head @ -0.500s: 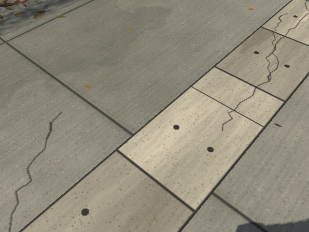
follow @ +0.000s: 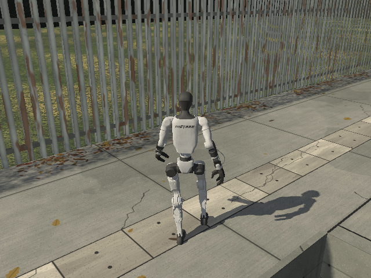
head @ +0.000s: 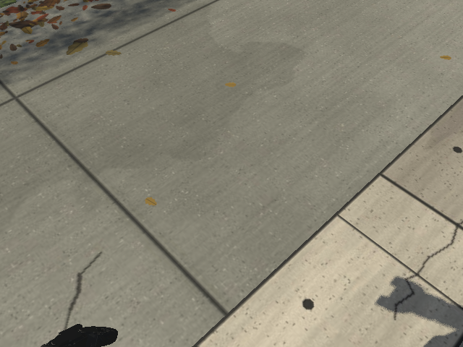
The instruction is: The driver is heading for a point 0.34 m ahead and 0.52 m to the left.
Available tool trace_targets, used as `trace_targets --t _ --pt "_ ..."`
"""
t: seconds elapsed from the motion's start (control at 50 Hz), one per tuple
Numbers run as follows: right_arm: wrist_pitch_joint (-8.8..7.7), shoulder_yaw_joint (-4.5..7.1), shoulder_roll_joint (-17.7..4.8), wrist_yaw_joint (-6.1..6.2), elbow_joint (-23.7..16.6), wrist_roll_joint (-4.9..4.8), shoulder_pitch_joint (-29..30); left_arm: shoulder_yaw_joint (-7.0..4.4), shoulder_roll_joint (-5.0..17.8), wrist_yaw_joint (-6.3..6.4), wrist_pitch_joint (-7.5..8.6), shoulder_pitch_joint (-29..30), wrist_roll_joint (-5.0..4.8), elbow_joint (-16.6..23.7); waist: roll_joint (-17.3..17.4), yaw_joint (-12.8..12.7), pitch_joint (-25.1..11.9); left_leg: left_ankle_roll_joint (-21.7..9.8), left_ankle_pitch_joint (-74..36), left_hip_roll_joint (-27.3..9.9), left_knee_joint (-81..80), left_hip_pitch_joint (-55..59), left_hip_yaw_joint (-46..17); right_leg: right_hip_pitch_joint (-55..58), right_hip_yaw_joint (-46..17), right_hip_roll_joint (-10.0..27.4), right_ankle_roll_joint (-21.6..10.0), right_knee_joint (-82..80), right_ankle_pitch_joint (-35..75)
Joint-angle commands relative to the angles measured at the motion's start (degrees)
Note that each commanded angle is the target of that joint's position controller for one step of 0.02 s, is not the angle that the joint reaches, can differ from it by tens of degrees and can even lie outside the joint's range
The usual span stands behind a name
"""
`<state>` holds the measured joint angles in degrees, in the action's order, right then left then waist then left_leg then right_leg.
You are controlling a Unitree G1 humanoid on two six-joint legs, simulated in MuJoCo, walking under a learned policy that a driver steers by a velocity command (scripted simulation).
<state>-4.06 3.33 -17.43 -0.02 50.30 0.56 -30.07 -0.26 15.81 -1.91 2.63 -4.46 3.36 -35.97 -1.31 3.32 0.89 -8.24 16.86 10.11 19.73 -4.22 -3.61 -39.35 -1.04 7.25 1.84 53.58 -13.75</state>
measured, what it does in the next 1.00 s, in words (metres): walks ahead, turning left: right foot, then left foot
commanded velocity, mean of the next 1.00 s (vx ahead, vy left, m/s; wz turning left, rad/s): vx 0.95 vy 0.00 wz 0.92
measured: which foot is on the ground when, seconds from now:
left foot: down 0.00-0.18, up 0.20-0.58, down 0.60-1.00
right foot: up 0.00-0.16, down 0.18-0.60, up 0.62-0.98, down 1.00-1.00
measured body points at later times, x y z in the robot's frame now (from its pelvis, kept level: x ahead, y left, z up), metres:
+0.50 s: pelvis +0.48 +0.04 -0.02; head +0.51 +0.06 +0.43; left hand +0.30 +0.28 -0.14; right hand +0.83 -0.07 -0.06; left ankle +0.63 +0.20 -0.68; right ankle +0.36 -0.13 -0.74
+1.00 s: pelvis +0.91 +0.30 -0.03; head +0.94 +0.33 +0.42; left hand +0.92 +0.65 -0.06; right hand +1.13 +0.07 -0.14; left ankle +0.71 +0.19 -0.72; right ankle +1.14 +0.35 -0.74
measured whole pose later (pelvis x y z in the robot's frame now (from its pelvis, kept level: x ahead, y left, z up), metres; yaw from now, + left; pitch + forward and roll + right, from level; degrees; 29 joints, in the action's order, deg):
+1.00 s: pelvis +0.91 +0.30 -0.03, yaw +55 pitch +1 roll +1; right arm -2.6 5.0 -19.1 0.0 48.1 -1.6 -27.3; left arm 0.9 16.2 0.5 4.7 2.3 0.6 -30.8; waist -1.4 7.8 3.9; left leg -6.6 27.7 12.3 36.9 1.9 -17.4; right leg -30.9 -4.8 2.6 1.6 28.4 4.2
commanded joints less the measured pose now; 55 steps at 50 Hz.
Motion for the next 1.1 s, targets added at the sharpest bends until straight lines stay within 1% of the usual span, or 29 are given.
trace_targets --t 0.02,0.1,0.14,0.16,0.18,0.2,0.22,0.26,0.3,0.34,0.48,0.52,0.56,0.58,0.6,0.62,0.64,0.66,0.7,0.76,0.86,0.92,0.96,0.98,1.0,1.02,1.04,1.06,1.1 --pt "-2.41 1.73 -6.89 -0.65 -5.86 -0.43 7.18 0.21 2.73 -0.57 0.68 5.29 -0.81 5.35 2.38 -3.03 5.72 -7.52 -22.49 -11.96 -13.9 -14.47 -15.08 9.99 2.65 -2.95 0.72 -12.62 15.32" --pt "-2.0 2.5 -9.45 -0.42 -3.39 -1.3 3.36 -0.17 4.94 0.55 0.68 8.43 -1.37 6.68 1.73 -1.34 2.23 -4.41 -44.01 -13.57 -8.1 -3.24 -15.18 17.12 3.35 -7.0 -2.26 -20.25 17.75" --pt "-1.72 3.14 -12.66 -0.23 -2.9 -0.7 3.45 -1.99 8.9 2.14 1.08 -3.55 -1.45 3.7 3.58 -6.77 -6.86 -1.48 -57.39 -12.86 8.56 -2.11 -14.64 34.3 3.16 -9.75 -3.87 -20.42 9.71" --pt "-1.76 3.46 -13.85 -0.44 -3.59 -0.38 6.76 -3.3 11.2 3.32 1.18 -15.31 -1.41 0.76 3.6 -13.64 -11.6 -0.3 -51.61 -10.74 22.84 -9.38 -13.93 48.17 1.02 -6.16 -4.6 -20.32 6.56" --pt "-2.29 1.99 -7.81 -0.41 -5.33 0.1 8.21 -5.08 15.69 4.61 1.31 -27.23 0.1 -0.94 -2.21 -17.33 -19.07 -0.03 -28.11 -6.92 43.19 -18.16 -10.08 60.71 -10.99 6.02 -5.92 -20.56 -13.33" --pt "-1.92 0.09 -1.18 -0.02 -8.08 -2.77 1.51 -5.41 18.37 3.98 1.41 -23.17 1.24 -0.44 -20.71 -9.6 -27.41 1.83 10.36 -1.54 60.85 -32.35 -5.59 69.44 -43.01 22.42 -11.56 -32.18 -22.85" --pt "-0.96 0.44 -6.39 0.58 -6.9 -0.99 4.7 -5.54 13.66 3.48 0.74 -16.93 0.39 0.7 -12.19 -9.35 -20.2 1.16 4.53 -6.52 63.43 -38.81 -3.86 61.57 -45.07 19.66 -12.35 -36.52 -30.19" --pt "0.32 0.65 -5.99 -0.52 -6.97 0.59 12.45 -3.78 5.91 3.05 0.93 -12.37 0.09 -0.95 -0.49 -7.77 -4.86 1.53 -1.38 -11.52 59.23 -38.67 -1.94 45.2 -26.63 14.74 -11.24 -37.82 -16.71" --pt "1.99 0.13 -2.68 -2.06 -8.31 1.35 14.47 -3.31 4.58 2.8 1.87 -14.23 -0.18 -4.27 -1.74 -5.27 -0.14 1.95 -0.67 -13.92 56.99 -36.97 -1.67 36.81 -14.78 12.08 -9.37 -39.84 -6.49" --pt "3.48 -0.69 0.13 -3.09 -11.19 1.43 18.94 -2.91 2.65 1.69 3.06 -15.53 -1.84 -7.14 -2.82 -3.75 2.87 1.93 -1.06 -16.08 54.96 -39.8 -1.02 34.28 -6.48 11.3 -7.36 -42.29 1.98" --pt "3.2 -2.29 -0.16 -6.17 -17.9 1.25 32.69 -3.68 7.21 2.09 4.53 -15.72 -2.23 -10.5 -0.4 -1.75 7.45 -0.83 -19.34 -11.8 26.98 -28.83 11.95 31.42 17.95 4.28 -4.04 -47.71 36.04" --pt "2.95 -1.66 -2.09 -5.64 -16.51 0.91 29.8 -4.32 10.78 2.65 3.64 -18.02 -2.33 -10.37 -2.57 0.36 3.88 -2.4 -17.3 -7.47 24.8 -23.05 14.87 38.26 18.65 5.38 -3.6 -40.28 61.37" --pt "2.82 0.0 -5.95 -4.32 -12.79 0.78 16.65 -5.33 14.83 3.23 1.75 -15.79 -2.04 -9.12 -5.26 7.91 -3.81 -4.25 -10.91 -4.07 24.74 -9.02 13.96 39.8 17.71 7.63 -3.9 -21.61 74.78" --pt "2.85 1.57 -8.6 -3.36 -9.02 0.88 4.45 -5.47 15.23 3.3 0.84 -13.33 -1.83 -7.81 -4.85 12.99 -9.23 -6.04 -8.68 -3.22 22.18 4.96 11.11 34.53 16.18 8.17 -4.35 -5.89 71.87" --pt "3.22 3.37 -11.05 -1.85 -6.31 0.53 -0.08 -5.35 13.51 2.79 0.37 -13.37 -1.07 -7.84 0.52 12.72 -10.1 -7.42 -4.6 -4.56 18.81 16.84 5.36 22.85 15.4 3.43 -3.18 13.74 37.1" --pt "3.92 4.39 -15.73 -0.72 -7.53 -0.39 5.66 -3.17 4.99 2.0 0.46 -14.33 0.05 -5.36 14.23 5.26 -5.7 -9.46 -10.58 -13.9 18.94 17.69 -11.52 6.76 14.38 -5.87 -1.48 36.21 -15.09" --pt "4.59 4.93 -19.57 -0.69 -10.62 1.38 6.63 -3.12 7.4 1.93 1.54 -15.86 -1.88 1.79 15.26 2.55 -18.44 -20.38 -0.88 -22.8 5.47 31.81 -39.07 -8.37 1.54 -8.52 -0.18 43.68 -16.53" --pt "4.54 4.98 -17.05 -0.09 -10.39 1.22 5.46 -2.82 9.49 2.0 2.98 -10.35 -1.49 2.2 4.6 3.91 -14.24 -17.99 5.25 -23.53 -3.1 27.2 -43.14 -11.38 -2.58 -5.23 -0.55 38.79 -11.24" --pt "2.89 4.02 -13.12 0.68 -8.46 0.72 8.83 -2.1 8.62 2.25 3.3 -7.63 -0.77 1.58 -3.21 -1.39 -1.43 -14.71 -2.26 -19.48 -5.41 9.18 -34.89 -6.91 -2.79 -1.58 -0.08 27.78 -8.51" --pt "0.39 2.23 -9.52 0.67 -8.57 -0.18 11.48 -1.65 7.24 1.99 -0.02 -9.78 0.93 0.85 -4.08 -6.33 1.52 -13.85 -11.15 -14.31 -6.6 -7.36 -25.05 2.2 -2.52 1.13 2.58 16.63 -12.24" --pt "-1.0 2.97 -10.26 -0.46 -7.57 -0.15 10.53 0.08 3.3 0.77 0.13 4.71 -0.99 6.87 -0.19 -2.33 5.0 -8.5 -25.57 -7.28 -8.24 -17.64 -17.6 13.48 1.53 -2.37 2.05 -10.76 14.2" --pt "0.01 3.65 -11.21 -0.68 -5.22 -1.1 5.89 -0.1 3.92 1.48 0.71 4.61 -1.46 7.0 1.5 0.21 1.44 -3.29 -43.3 -6.76 0.21 -11.11 -17.49 22.06 2.95 -8.07 -0.27 -19.88 19.33" --pt "0.22 4.19 -12.74 -0.08 -5.23 -0.9 6.84 -1.68 7.97 2.97 1.12 -3.18 -1.42 5.29 3.66 -3.85 -3.86 1.15 -50.15 -5.3 14.15 -8.4 -19.45 33.09 0.76 -10.59 -0.89 -23.92 18.18" --pt "0.68 2.58 -5.97 0.65 -6.84 -5.06 8.98 -3.98 9.49 3.76 3.77 -6.96 -4.8 6.06 -1.87 -9.75 -9.16 4.64 -36.08 -4.43 27.14 -13.65 -21.97 46.57 -5.09 -6.83 -1.16 -28.76 25.33" --pt "1.44 0.71 -1.72 0.76 -8.1 -2.4 9.43 -3.81 10.76 4.14 3.89 -17.46 -4.87 2.97 -5.97 -12.19 -18.38 6.98 6.49 -1.34 43.05 -19.65 -15.32 60.56 -10.84 4.85 -3.77 -20.08 37.65" --pt "1.66 0.14 -0.99 0.78 -10.32 -1.64 2.31 -3.59 12.39 3.83 3.52 -21.65 -1.59 3.94 -17.57 -9.28 -27.84 9.13 27.37 2.14 61.42 -29.51 -11.48 70.98 -28.06 20.18 -10.84 -16.47 60.89" --pt "2.06 0.98 -6.45 0.7 -11.95 -3.23 -0.54 -4.66 13.37 3.47 2.71 -18.08 -0.84 4.27 -19.51 -7.06 -31.4 11.45 20.29 -3.28 71.42 -34.02 -10.74 68.88 -38.7 25.25 -16.56 -21.96 49.66" --pt "3.1 1.63 -8.93 0.88 -13.24 -4.16 5.91 -4.76 10.42 4.17 1.77 -11.77 -1.31 5.81 -14.89 -7.13 -24.93 12.53 14.35 -7.73 71.15 -36.93 -6.75 61.48 -33.25 21.07 -16.53 -25.86 33.72" --pt "5.65 2.63 -9.32 1.61 -14.24 -3.59 11.96 -3.01 4.48 4.55 0.71 -4.85 -1.99 5.63 -3.51 -4.83 -9.29 13.37 10.2 -11.72 68.64 -37.33 -1.91 42.79 -17.38 14.21 -13.36 -30.04 30.13"
Keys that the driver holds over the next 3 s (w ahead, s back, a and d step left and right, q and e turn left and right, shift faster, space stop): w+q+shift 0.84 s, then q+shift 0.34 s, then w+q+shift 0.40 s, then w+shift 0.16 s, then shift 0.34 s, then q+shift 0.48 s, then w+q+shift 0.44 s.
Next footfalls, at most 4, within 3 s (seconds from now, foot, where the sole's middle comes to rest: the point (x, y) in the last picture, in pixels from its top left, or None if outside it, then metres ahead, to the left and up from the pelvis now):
0.18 right None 0.39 -0.12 -0.77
0.60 left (159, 266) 0.74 0.21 -0.77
1.00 right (119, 165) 1.16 0.38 -0.77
1.46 left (43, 209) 0.97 0.62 -0.77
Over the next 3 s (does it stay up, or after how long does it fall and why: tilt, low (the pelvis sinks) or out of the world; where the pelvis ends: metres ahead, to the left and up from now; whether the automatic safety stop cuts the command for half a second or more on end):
stays up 0.97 1.17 0.00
